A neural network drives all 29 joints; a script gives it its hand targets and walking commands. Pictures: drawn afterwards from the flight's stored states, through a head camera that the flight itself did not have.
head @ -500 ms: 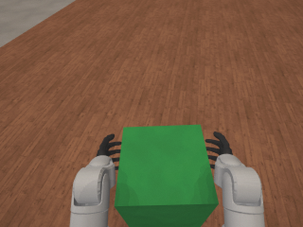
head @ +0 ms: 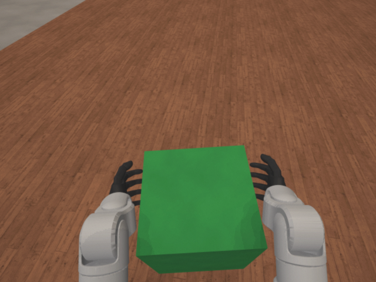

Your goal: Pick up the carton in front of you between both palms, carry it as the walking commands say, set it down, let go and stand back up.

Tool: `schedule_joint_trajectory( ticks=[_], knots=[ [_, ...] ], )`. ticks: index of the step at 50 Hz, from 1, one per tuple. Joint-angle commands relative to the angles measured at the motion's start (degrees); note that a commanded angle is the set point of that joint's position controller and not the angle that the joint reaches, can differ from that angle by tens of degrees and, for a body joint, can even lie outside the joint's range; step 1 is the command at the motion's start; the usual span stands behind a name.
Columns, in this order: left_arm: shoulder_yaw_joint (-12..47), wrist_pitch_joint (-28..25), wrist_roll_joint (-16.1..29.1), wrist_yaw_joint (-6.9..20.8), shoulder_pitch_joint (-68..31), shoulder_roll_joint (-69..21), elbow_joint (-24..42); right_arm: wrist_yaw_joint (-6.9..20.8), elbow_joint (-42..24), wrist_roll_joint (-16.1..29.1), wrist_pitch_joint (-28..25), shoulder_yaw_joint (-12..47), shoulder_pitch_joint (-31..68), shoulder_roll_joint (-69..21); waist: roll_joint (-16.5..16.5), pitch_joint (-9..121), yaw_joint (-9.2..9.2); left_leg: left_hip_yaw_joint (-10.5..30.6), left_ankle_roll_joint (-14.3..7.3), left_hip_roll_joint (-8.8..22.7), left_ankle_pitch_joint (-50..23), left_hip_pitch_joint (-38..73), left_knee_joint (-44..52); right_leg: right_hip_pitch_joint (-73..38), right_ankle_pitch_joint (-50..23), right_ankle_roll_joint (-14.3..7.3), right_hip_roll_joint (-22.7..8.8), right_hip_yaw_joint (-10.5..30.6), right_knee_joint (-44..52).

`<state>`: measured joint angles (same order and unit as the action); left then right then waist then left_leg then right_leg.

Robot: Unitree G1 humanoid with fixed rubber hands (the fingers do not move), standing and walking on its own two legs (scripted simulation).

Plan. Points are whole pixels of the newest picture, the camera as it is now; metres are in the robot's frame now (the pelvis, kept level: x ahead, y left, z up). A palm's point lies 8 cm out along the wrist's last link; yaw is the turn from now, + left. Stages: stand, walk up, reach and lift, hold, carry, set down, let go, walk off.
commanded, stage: carry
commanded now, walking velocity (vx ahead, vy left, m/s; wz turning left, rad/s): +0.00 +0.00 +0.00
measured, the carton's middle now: (198, 214) +0.29 +0.00 -0.01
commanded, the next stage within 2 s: none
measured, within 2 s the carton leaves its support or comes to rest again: neither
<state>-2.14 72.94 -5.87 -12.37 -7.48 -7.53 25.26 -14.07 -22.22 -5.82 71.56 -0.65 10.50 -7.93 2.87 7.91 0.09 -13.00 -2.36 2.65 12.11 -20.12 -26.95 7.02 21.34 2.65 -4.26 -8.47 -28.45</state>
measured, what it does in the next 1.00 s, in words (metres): shifts its weight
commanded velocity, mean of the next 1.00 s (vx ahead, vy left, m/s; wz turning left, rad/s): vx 0.00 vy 0.00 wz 0.00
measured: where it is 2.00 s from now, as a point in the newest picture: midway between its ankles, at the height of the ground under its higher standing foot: outside the picture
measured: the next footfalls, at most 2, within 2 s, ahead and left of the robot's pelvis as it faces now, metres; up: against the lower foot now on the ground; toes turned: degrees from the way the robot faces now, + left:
none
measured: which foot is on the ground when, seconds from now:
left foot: down 0.00-1.00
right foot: down 0.00-1.00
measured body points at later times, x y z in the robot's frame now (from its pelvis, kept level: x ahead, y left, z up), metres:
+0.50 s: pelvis +0.04 -0.03 +0.00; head +0.04 -0.04 +0.45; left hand +0.31 +0.12 +0.08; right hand +0.32 -0.17 +0.09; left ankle +0.03 +0.09 -0.74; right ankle -0.09 -0.12 -0.72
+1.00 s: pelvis +0.04 -0.05 +0.00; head +0.04 -0.07 +0.45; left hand +0.33 +0.10 +0.04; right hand +0.34 -0.20 +0.04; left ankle +0.03 +0.08 -0.72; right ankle -0.08 -0.12 -0.74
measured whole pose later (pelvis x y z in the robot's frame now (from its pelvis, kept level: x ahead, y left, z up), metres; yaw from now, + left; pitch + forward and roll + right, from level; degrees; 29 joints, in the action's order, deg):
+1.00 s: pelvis +0.04 -0.05 +0.00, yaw +0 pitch +3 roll +2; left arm -7.8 49.3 -13.3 -2.8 -10.5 -7.9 -1.7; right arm -5.3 1.3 -13.5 51.0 -4.9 13.0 -8.3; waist 0.5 3.2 0.2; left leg -10.4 0.0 4.6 16.2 -18.8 -34.8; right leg 1.9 21.2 -2.5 -0.6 -8.5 -20.7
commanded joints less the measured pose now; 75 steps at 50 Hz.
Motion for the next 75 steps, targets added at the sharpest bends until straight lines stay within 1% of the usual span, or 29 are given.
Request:
schedule_joint_trajectory(
  ticks=[1,2,5,7,10,11,12,13,15,17,20,22,23,27,30,33,34,36,38,40,42,45,46,51,55,58,62,67,75],
  knots=[
    [32.65,-2.4,21.83,14.5,-21.27,-57.34,3.14,14.33,-6.81,22.34,-2.72,32.57,21.21,-59.1,-7.37,17.99,0.19,7.41,-2.33,8.43,-63.04,24.94,-5.72,4.05,-23.43,1.01,-0.69,0.06,6.88],
    [33.53,-2.75,21.79,14.71,-25.07,-56.2,6.55,14.63,-5.25,21.81,-2.79,31.79,21.12,-59.93,-7.16,16.64,-0.3,6.46,-1.26,8.45,-49.33,19.55,-6.4,0.39,-30.46,0.57,-3.33,1.47,6.15],
    [33.37,-3.73,23.81,14.77,-25.3,-58.4,8.27,13.69,-10.51,22.2,-3.68,33.97,22.4,-62.26,-1.1,18.45,-0.09,2.1,-0.55,2.06,-41.15,15.94,-6.47,-6.62,-58.43,0.05,-2.13,-1.54,-0.7],
    [33.12,-3.29,22.31,14.39,-22.15,-56.61,5.74,13.01,-8.47,22.97,-3.45,32.1,22.07,-61.7,-3.67,19.25,-1.19,2.2,-0.36,1.97,-45.89,21.87,-1.06,-2.53,-57.1,-0.21,-1.25,-1.9,-6.41],
    [32.42,-2.82,21.6,14.41,-20.81,-56.89,4.35,13.16,-9.9,20.5,-3.26,32.68,19.42,-58.6,-11.57,17.23,-1.13,11.38,-5.76,11.25,-72.22,38.34,-4.05,15.21,-1.08,0.24,1.49,-0.29,2.65],
    [31.22,-3.52,21.29,14.41,-19.44,-57.59,5.26,13.32,-9.64,21.76,-2.85,33.52,19.46,-59.02,-7.98,17.58,-0.56,10.21,-5.16,11.37,-65.16,33.01,-3.99,9.98,-4.6,0.1,0.19,1.04,10.06],
    [31.36,-3.64,21.0,14.3,-19.63,-56.6,5.04,13.62,-12.16,23.17,-2.78,34.53,22.6,-60.35,-5.04,14.12,-0.13,7.05,-3.21,7.4,-63.42,30.21,-7.37,8.02,-15.15,0.19,2.46,-1.53,15.79],
    [30.18,-3.31,19.5,14.06,-20.02,-54.21,3.24,13.7,-6.15,21.5,-1.95,33.21,19.6,-57.99,-0.87,12.39,-0.61,6.78,-0.98,6.8,-41.82,18.24,-2.78,-0.12,-25.78,0.0,-0.31,-0.9,10.83],
    [30.94,-3.01,20.9,14.54,-20.72,-53.8,6.74,13.32,-7.47,21.01,-2.27,34.08,17.99,-58.23,3.73,13.0,0.02,1.77,2.36,2.14,-13.66,3.45,-6.73,-15.08,-68.68,-1.37,-7.33,3.06,2.85],
    [30.96,-2.58,21.03,15.11,-20.66,-53.61,5.66,13.2,-5.96,21.05,-1.73,34.05,18.2,-58.58,9.18,11.55,0.92,-1.79,2.75,-3.66,6.93,-10.45,-4.32,-25.79,-88.69,-3.36,-8.84,4.78,-2.62],
    [30.77,-2.89,20.68,15.48,-20.38,-55.12,4.14,13.8,-5.85,20.59,-1.93,33.93,18.98,-59.59,2.64,15.28,0.01,-0.17,2.41,-0.33,-20.83,12.47,4.12,-9.48,-71.67,-2.99,-6.27,0.93,-7.39],
    [31.74,-3.06,20.36,15.56,-21.81,-54.47,4.26,14.69,-5.73,21.4,-2.5,35.29,20.33,-58.55,-5.41,17.17,-0.64,7.97,-3.03,8.81,-61.81,30.87,-5.18,9.14,-35.39,-0.29,-3.46,1.11,-9.14],
    [30.62,-3.03,19.17,16.11,-22.44,-53.63,-0.17,14.84,-2.06,20.81,-2.67,33.35,21.4,-57.84,-6.01,13.32,-1.5,8.99,-6.04,11.99,-67.34,27.87,-4.76,11.64,-20.43,-0.1,-1.23,1.29,-7.1],
    [34.03,-6.63,20.4,18.53,-27.37,-55.17,0.12,17.13,-1.23,19.11,-5.88,34.93,24.15,-60.92,-4.56,12.0,0.1,4.77,0.38,6.23,-30.31,14.15,-4.0,-1.36,-33.01,-1.17,-3.77,3.4,5.66],
    [32.66,-10.23,19.99,20.2,-27.87,-53.96,-6.29,18.6,7.03,17.7,-9.11,31.62,21.06,-59.11,0.54,12.02,-0.35,-0.83,2.09,0.65,-22.36,3.24,-7.3,-14.93,-71.4,-1.63,-5.32,1.18,-1.95],
    [29.88,-14.43,16.72,21.17,-23.5,-53.73,-12.42,19.77,7.34,16.88,-12.34,33.63,22.33,-59.18,10.57,8.16,0.85,0.02,2.4,-1.18,0.11,-2.46,-4.7,-15.25,-79.69,-2.17,-6.78,3.52,-0.67],
    [31.84,-15.42,15.83,21.24,-26.13,-53.4,-11.54,20.21,10.46,16.13,-13.75,31.79,20.95,-60.13,5.85,10.16,-0.05,-0.8,2.71,-1.72,-4.83,3.63,1.72,-14.33,-82.35,-2.28,-6.75,3.92,-2.74],
    [31.33,-17.44,14.98,21.91,-25.66,-54.92,-12.66,20.98,10.67,15.53,-14.94,32.35,21.26,-58.82,0.81,13.22,-0.4,1.6,1.76,1.66,-26.07,17.35,1.46,-5.94,-67.22,-1.07,-6.49,2.72,-3.3],
    [31.38,-19.14,14.34,22.37,-25.98,-56.24,-13.14,21.99,10.14,17.37,-16.93,34.79,24.52,-61.84,-6.68,18.69,-1.16,7.37,-3.08,7.81,-61.81,34.04,-5.56,8.5,-39.93,0.53,-0.97,1.12,-8.69],
    [33.11,-21.12,15.88,23.22,-27.96,-58.19,-12.22,22.38,7.61,17.31,-19.11,35.37,26.23,-61.47,-12.28,16.28,-0.77,9.95,-6.18,11.52,-72.15,39.89,-5.71,16.76,-1.53,0.51,1.65,0.69,1.9],
    [32.43,-22.71,14.04,23.64,-30.56,-54.03,-13.74,22.85,15.11,15.36,-19.89,31.17,23.37,-58.33,-9.35,12.18,-0.39,5.2,-2.24,8.41,-50.86,25.08,-8.3,2.75,-23.29,0.29,-0.9,1.93,15.92],
    [25.09,-26.14,9.22,23.89,-25.85,-48.51,-22.96,23.01,20.03,9.99,-22.76,27.3,20.8,-53.97,7.57,9.34,0.36,1.7,2.9,1.62,5.68,-2.84,-11.44,-19.12,-77.43,-4.46,-9.36,6.28,3.98],
    [22.77,-26.87,7.0,23.7,-25.82,-47.72,-26.05,23.37,22.68,7.38,-24.52,23.66,23.33,-52.42,6.05,5.35,0.93,1.82,2.9,0.28,10.46,-5.08,-10.83,-17.55,-80.84,-4.79,-10.58,6.03,3.66],
    [22.71,-33.32,7.29,24.53,-28.06,-50.17,-30.99,23.55,23.68,7.04,-31.34,25.15,26.65,-53.64,2.3,10.19,0.39,2.72,1.83,0.11,-6.98,6.29,-0.26,-12.03,-66.77,-5.31,-8.0,4.07,0.16],
    [24.38,-36.81,8.6,24.87,-30.21,-51.72,-25.68,24.02,22.62,9.14,-33.64,28.02,28.87,-54.29,-1.99,18.0,-0.01,9.28,-3.51,8.1,-54.06,24.1,-8.55,-1.02,-41.17,-2.23,-2.28,1.93,-3.77],
    [24.24,-38.44,7.15,24.69,-35.62,-47.17,-28.83,24.64,28.87,6.67,-35.91,22.94,26.17,-51.92,-6.15,15.87,-0.29,9.83,-2.36,8.9,-40.53,19.63,-5.61,-2.66,-24.76,-2.63,-3.55,4.21,1.87],
    [26.67,-39.77,6.94,24.82,-36.82,-48.84,-29.06,24.7,28.93,5.75,-38.0,22.85,27.69,-51.63,-7.76,15.14,-0.06,8.13,-1.45,5.96,-32.79,16.67,-5.31,-6.88,-36.43,-2.6,-3.85,4.77,3.11],
    [25.53,-35.02,8.06,24.39,-30.32,-52.19,-29.67,24.73,25.55,9.19,-33.42,27.22,27.4,-55.32,0.04,13.78,-0.1,8.18,-1.1,7.26,-25.81,13.61,-4.55,-3.02,-35.01,-3.77,-4.99,3.59,1.25],
    [21.58,-32.98,5.94,25.0,-30.23,-50.51,-33.01,24.67,24.57,8.39,-31.62,25.46,30.71,-54.35,0.28,11.5,-0.38,9.71,-0.9,7.27,-20.08,11.91,-2.82,-2.2,-21.55,-2.86,-4.3,3.95,2.62]
  ],
)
